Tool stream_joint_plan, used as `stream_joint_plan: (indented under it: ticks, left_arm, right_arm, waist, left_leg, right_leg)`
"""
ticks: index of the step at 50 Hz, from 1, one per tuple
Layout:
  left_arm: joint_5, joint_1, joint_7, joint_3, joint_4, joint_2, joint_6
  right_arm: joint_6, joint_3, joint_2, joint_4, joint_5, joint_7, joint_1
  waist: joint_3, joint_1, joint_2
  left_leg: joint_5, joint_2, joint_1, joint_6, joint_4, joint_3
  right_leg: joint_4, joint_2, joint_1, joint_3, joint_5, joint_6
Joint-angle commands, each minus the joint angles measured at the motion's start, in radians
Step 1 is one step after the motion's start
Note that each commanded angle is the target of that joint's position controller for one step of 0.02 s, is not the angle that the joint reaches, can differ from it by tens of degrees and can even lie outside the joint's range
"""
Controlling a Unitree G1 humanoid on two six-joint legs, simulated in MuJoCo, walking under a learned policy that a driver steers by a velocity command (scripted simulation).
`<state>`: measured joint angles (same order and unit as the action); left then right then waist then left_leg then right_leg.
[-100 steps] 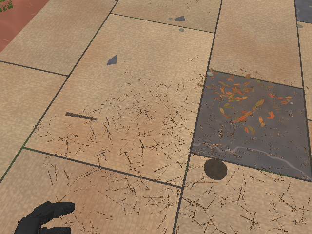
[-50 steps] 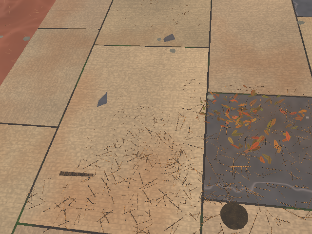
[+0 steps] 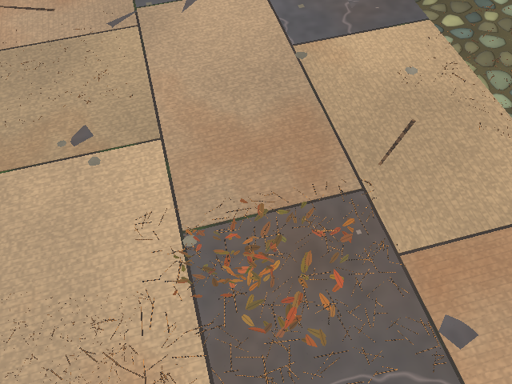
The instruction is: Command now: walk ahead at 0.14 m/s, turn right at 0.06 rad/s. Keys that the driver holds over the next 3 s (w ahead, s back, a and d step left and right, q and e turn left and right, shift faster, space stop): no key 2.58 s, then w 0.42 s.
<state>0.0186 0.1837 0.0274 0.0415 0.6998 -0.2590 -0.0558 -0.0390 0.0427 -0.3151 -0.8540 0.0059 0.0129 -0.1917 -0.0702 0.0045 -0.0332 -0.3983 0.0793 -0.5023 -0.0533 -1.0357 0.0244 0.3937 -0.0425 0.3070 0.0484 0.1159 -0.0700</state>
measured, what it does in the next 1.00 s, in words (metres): steps on the spot: left foot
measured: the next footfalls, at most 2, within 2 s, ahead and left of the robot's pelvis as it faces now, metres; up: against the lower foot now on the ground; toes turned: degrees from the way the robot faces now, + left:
left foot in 0.20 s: +0.15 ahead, +0.15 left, +0.00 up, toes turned +0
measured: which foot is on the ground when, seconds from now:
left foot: up 0.00-0.18, down 0.20-1.00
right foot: down 0.00-1.00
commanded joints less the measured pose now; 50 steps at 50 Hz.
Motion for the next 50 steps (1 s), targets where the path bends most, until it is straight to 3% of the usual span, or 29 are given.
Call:
stream_joint_plan:
  ticks: [1,6,9,10,11,12,13,14,18,25,37,50]
  left_arm:
    - [0.004,-0.079,-0.008,0.031,-0.040,-0.119,-0.024]
    - [0.002,-0.046,-0.018,0.029,0.026,-0.133,0.002]
    - [-0.013,-0.042,-0.017,0.011,0.058,-0.093,0.012]
    - [-0.003,-0.001,-0.017,0.002,0.074,-0.069,0.011]
    - [0.012,0.085,-0.016,0.003,0.089,-0.069,0.008]
    - [0.010,0.113,-0.026,-0.004,0.098,-0.046,0.016]
    - [0.008,0.051,-0.034,0.000,0.098,-0.079,0.026]
    - [0.001,0.020,-0.041,0.007,0.097,-0.098,0.036]
    - [-0.004,0.024,-0.047,0.009,0.121,-0.100,0.050]
    - [-0.014,0.021,-0.052,0.015,0.184,-0.094,0.057]
    - [-0.013,0.019,-0.062,0.012,0.278,-0.099,0.061]
    - [-0.011,0.045,-0.067,-0.003,0.351,-0.074,0.053]
  right_arm:
    - [0.022,0.002,-0.023,0.011,-0.017,0.013,-0.133]
    - [0.038,0.011,-0.060,0.038,-0.013,0.010,-0.012]
    - [0.036,0.016,-0.066,0.038,-0.031,0.009,-0.002]
    - [0.033,0.022,-0.100,0.049,-0.035,0.013,0.008]
    - [0.034,0.032,-0.164,0.064,-0.028,0.022,0.041]
    - [0.038,0.025,-0.118,0.052,-0.018,0.019,0.080]
    - [0.038,0.015,-0.063,0.059,-0.013,0.010,0.107]
    - [0.034,0.008,-0.046,0.053,-0.018,0.005,0.109]
    - [0.014,0.009,-0.061,0.008,-0.012,0.001,0.075]
    - [0.023,0.009,-0.059,-0.046,-0.007,0.007,0.095]
    - [0.040,0.012,-0.049,-0.128,-0.008,0.015,0.116]
    - [0.047,0.010,-0.037,-0.190,-0.008,0.023,0.101]
  waist:
    - [0.174,0.062,0.130]
    - [0.149,0.017,0.126]
    - [0.115,0.037,0.094]
    - [0.111,0.020,0.041]
    - [0.112,-0.052,-0.078]
    - [0.134,-0.072,-0.152]
    - [0.093,-0.038,-0.111]
    - [0.087,-0.025,-0.078]
    - [0.117,-0.011,-0.036]
    - [0.127,-0.009,0.023]
    - [0.084,-0.010,0.031]
    - [0.050,-0.007,0.030]
  left_leg:
    - [0.114,0.022,0.165,-0.013,0.172,0.015]
    - [0.231,0.006,0.225,0.007,0.363,0.017]
    - [0.331,-0.008,0.341,0.047,0.569,0.009]
    - [0.482,0.048,0.386,0.066,0.619,0.070]
    - [0.564,0.113,0.408,0.109,0.603,0.124]
    - [0.353,0.105,0.322,0.145,0.624,0.130]
    - [0.234,0.061,0.254,0.124,0.643,0.114]
    - [0.236,0.039,0.242,0.101,0.641,0.093]
    - [0.427,0.011,0.316,0.083,0.585,0.056]
    - [0.531,-0.004,0.355,0.101,0.561,0.040]
    - [0.450,-0.029,0.355,0.093,0.587,0.019]
    - [0.348,-0.043,0.339,0.084,0.615,0.011]
  right_leg:
    - [-0.120,0.245,-0.016,-0.112,-0.616,-0.183]
    - [-0.140,0.251,-0.016,-0.141,-0.255,-0.158]
    - [-0.080,0.194,0.011,-0.148,0.025,-0.086]
    - [-0.034,0.147,0.023,-0.131,0.119,-0.033]
    - [0.015,0.071,0.051,-0.086,0.217,0.012]
    - [0.002,0.046,-0.027,-0.044,0.215,0.041]
    - [0.007,0.049,-0.070,-0.041,0.174,0.051]
    - [0.014,0.057,-0.080,-0.045,0.139,0.047]
    - [0.017,0.079,-0.107,-0.065,0.006,0.038]
    - [0.030,0.084,-0.148,-0.058,-0.102,0.049]
    - [0.007,0.089,-0.146,-0.051,-0.049,0.057]
    - [-0.021,0.085,-0.113,-0.043,0.050,0.059]
Over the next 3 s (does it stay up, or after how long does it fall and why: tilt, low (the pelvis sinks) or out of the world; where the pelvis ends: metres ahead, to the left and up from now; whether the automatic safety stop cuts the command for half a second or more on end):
stays up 0.19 0.07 0.00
